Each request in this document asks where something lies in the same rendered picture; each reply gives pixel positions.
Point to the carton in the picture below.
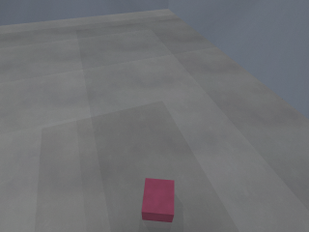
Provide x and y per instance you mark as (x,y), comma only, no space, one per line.
(158,200)

